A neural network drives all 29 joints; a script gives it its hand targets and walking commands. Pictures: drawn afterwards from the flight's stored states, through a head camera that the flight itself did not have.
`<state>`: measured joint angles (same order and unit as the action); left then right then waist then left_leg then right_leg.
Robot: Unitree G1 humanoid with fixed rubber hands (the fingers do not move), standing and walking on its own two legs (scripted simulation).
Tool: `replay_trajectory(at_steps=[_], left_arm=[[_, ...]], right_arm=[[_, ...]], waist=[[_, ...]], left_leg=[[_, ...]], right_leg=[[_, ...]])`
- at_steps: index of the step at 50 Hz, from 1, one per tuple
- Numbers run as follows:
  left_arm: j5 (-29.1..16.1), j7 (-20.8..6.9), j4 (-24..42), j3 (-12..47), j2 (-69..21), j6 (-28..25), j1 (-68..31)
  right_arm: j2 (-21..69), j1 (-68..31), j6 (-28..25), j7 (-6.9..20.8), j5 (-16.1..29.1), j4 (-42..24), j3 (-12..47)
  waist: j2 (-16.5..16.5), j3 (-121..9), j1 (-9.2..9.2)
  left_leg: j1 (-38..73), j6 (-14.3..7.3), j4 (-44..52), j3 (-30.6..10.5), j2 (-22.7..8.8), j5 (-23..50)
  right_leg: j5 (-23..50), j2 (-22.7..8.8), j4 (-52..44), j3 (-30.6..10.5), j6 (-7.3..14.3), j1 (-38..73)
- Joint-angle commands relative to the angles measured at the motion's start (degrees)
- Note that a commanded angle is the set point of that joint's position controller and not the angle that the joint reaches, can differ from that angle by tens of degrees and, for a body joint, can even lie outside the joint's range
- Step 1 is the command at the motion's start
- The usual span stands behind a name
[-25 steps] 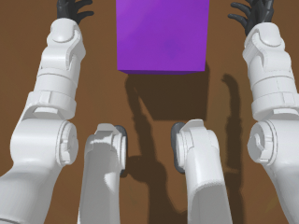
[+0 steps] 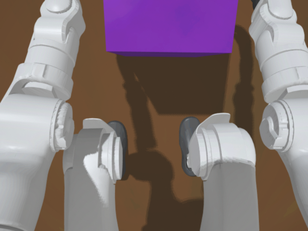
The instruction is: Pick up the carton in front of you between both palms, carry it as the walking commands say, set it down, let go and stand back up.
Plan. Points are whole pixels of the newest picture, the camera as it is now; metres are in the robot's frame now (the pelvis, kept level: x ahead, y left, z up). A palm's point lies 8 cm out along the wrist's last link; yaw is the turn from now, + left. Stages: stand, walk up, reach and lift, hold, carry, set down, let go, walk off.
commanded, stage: reach and lift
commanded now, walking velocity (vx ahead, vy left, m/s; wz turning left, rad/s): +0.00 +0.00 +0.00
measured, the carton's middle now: (165, 6) +0.54 -0.04 -0.24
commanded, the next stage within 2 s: none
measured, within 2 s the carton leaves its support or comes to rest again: leaves its support in 0.70 s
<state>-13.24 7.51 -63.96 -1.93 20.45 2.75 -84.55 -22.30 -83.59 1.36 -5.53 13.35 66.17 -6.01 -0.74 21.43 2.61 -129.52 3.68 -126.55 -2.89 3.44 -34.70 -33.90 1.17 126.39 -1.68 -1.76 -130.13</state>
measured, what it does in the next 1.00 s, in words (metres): rises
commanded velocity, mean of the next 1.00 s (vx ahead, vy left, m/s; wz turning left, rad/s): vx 0.00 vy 0.00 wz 0.00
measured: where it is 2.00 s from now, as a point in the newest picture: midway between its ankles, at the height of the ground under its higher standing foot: (153, 157)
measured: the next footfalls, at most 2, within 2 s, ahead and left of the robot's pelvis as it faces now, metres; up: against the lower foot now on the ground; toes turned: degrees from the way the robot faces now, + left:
none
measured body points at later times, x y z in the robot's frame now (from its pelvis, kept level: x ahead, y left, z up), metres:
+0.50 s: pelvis -0.01 +0.00 +0.00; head +0.36 -0.01 +0.24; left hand +0.57 +0.11 -0.18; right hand +0.55 -0.19 -0.18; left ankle +0.10 +0.13 -0.33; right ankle +0.11 -0.12 -0.33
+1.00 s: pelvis -0.01 +0.01 +0.06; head +0.28 -0.01 +0.41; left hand +0.53 +0.12 -0.02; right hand +0.51 -0.19 -0.02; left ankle +0.10 +0.14 -0.33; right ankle +0.11 -0.13 -0.33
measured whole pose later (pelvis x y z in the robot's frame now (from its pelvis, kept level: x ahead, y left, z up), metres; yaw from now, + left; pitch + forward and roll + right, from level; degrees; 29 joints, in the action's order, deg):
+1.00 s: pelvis -0.01 +0.01 +0.06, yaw -1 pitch +42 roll +0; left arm 7.4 6.6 -48.6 -24.4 3.6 17.8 -68.3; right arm -5.8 -66.7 19.2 -3.3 -7.6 46.8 -24.7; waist -1.7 -3.0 2.1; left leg -123.9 4.9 -113.9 -4.8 7.1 -31.6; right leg -30.2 5.3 113.3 -4.7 -4.5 -124.7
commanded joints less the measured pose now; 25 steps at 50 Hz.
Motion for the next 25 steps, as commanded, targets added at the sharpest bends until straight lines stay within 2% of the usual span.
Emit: replay_trajectory(at_steps=[1, 4, 8, 14, 17, 18, 21, 23, 25], left_arm=[[0.9, 0.3, 3.4, -1.5, 4.7, -1.0, -11.6], [2.1, 0.2, 3.1, -2.8, 4.3, -1.2, -11.4], [2.0, 0.3, 3.6, -2.6, 4.2, -1.3, -13.7], [-0.5, -0.1, 4.0, 2.2, -2.4, -1.0, -19.2], [2.4, 0.3, 3.0, 0.0, -3.6, -0.9, -19.8], [1.8, -1.2, 5.2, 3.3, -13.3, -0.7, -23.3], [4.4, -7.7, 4.1, 5.6, -39.0, 1.2, -31.7], [7.0, -11.6, 5.9, 3.8, -49.2, 3.0, -32.4], [8.3, -14.0, 7.6, 2.6, -54.4, 4.3, -31.1]], right_arm=[[-5.8, -11.4, -0.9, 0.1, 0.1, -4.4, -0.4], [-5.2, -11.6, -1.0, 0.3, -0.5, -4.5, -0.8], [-5.6, -13.0, -1.0, 0.2, -0.9, -4.5, -1.1], [-0.3, -17.8, -0.9, 0.6, 0.2, -4.3, 1.7], [1.0, -18.8, -0.7, 0.4, -2.7, -3.0, -0.6], [11.2, -22.9, -0.5, 2.0, -2.0, -5.2, 3.1], [36.8, -33.3, 1.7, 8.8, -4.1, -6.6, 6.9], [47.0, -34.0, 4.0, 12.9, -6.5, -8.6, 6.4], [52.0, -32.8, 5.6, 15.5, -8.0, -10.3, 5.6]], waist=[[-1.2, -72.9, 0.99], [-0.6, -70.1, 0.52], [-1.0, -68.9, 1.22], [-2.4, -68.4, 2.59], [-2.5, -66.7, 2.72], [-2.5, -66.6, 2.12], [-2.4, -63.9, 2.15], [-2.0, -61.6, 2.35], [-2.0, -60.2, 2.79]], left_leg=[[32.7, -0.5, 8.1, 5.9, 0.0, 23.3], [30.5, -0.7, 8.6, 5.9, 0.0, 21.6], [30.7, -0.7, 9.1, 5.6, -0.1, 19.7], [33.4, -0.6, 10.2, 5.2, 0.6, 17.4], [33.6, -0.5, 10.3, 5.2, 1.1, 15.9], [33.8, -1.0, 10.5, 5.3, 1.8, 16.3], [31.7, -1.7, 9.6, 5.7, 3.6, 15.8], [29.5, -1.8, 8.9, 6.8, 4.8, 14.7], [27.3, -2.1, 8.7, 7.4, 5.4, 14.7]], right_leg=[[27.1, 0.3, -9.5, 3.4, -1.1, 37.0], [25.2, 0.4, -9.8, 3.3, -1.2, 34.8], [22.8, 0.3, -10.4, 3.4, -1.2, 32.8], [19.0, 0.6, -11.7, 4.0, -0.4, 31.5], [17.5, 1.1, -12.0, 4.0, -0.6, 32.1], [17.6, 1.7, -12.0, 4.2, -0.4, 32.4], [16.8, 3.2, -10.8, 4.6, 0.0, 31.2], [15.4, 4.0, -10.3, 5.4, 0.1, 29.7], [15.7, 4.2, -10.3, 5.8, 0.4, 28.2]])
